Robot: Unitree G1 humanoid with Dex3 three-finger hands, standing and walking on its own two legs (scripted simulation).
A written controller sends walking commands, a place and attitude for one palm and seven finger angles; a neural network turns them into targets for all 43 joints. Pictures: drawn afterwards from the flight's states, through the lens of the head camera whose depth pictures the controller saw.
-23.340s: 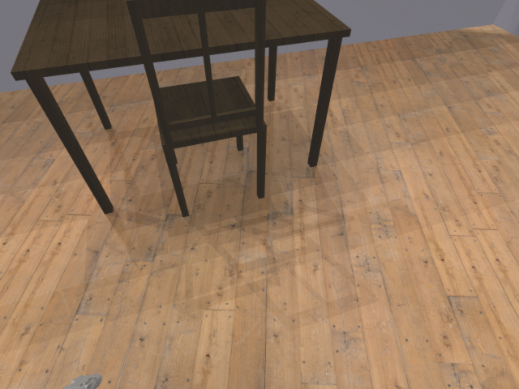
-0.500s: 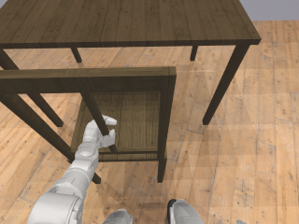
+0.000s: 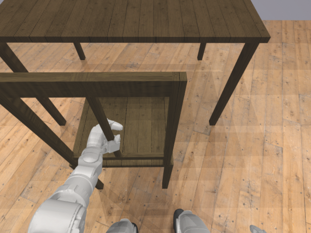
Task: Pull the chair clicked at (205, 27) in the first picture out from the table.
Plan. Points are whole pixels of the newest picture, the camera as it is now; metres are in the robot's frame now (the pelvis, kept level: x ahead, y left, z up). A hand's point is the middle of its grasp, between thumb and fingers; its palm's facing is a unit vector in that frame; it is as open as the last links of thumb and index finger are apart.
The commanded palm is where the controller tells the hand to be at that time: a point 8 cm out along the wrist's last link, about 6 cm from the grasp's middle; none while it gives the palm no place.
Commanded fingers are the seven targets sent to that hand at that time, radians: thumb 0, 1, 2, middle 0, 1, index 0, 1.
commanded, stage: step backward, pulling the chair out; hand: left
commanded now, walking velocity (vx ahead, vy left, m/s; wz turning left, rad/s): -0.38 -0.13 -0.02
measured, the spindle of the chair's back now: (108, 132) +0.38 +0.14 -0.03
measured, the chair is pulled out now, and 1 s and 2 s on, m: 0.31 0.38 0.54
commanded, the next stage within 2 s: stop walking, hand still on the chair in 1.88 s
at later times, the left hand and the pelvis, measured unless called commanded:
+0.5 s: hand (114, 148) +0.34 +0.13 -0.06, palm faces -0.02 -0.98 -0.20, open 5.3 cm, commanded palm +0.36 +0.18 -0.05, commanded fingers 0.00 0.90 0.90 -0.50 -1.45 -0.50 -1.45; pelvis -0.02 -0.01 +0.00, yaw +0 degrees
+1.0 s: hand (112, 163) +0.30 +0.13 -0.06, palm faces +0.02 -0.98 -0.21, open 5.4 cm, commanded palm +0.31 +0.18 -0.05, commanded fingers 0.00 0.90 0.90 -0.50 -1.45 -0.50 -1.45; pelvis -0.07 -0.02 -0.01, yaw -1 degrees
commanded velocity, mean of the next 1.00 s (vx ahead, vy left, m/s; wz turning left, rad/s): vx -0.38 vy -0.01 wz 0.00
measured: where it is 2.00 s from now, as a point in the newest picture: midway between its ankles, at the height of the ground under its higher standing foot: outside the picture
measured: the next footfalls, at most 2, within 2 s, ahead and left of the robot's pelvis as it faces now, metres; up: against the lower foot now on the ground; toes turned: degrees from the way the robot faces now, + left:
right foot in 0.88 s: +0.07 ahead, -0.14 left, +0.00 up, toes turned -1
left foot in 1.16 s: -0.09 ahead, +0.12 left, +0.00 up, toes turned +0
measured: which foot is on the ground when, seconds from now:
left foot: down 0.00-1.00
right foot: down 0.00-0.80, up 0.82-0.86, down 0.88-1.00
